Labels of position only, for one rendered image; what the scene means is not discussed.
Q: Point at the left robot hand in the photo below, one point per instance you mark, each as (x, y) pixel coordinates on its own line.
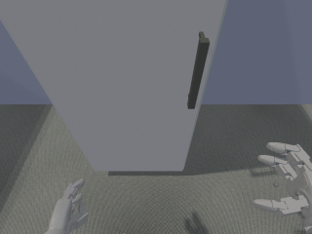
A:
(62, 216)

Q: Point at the fridge door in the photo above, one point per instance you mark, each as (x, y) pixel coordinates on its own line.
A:
(118, 72)

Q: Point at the right robot hand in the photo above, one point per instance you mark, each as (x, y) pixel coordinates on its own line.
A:
(295, 156)

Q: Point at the robot right forearm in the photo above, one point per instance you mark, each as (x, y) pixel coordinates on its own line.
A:
(307, 224)

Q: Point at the handle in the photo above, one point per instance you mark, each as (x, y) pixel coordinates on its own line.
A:
(199, 65)

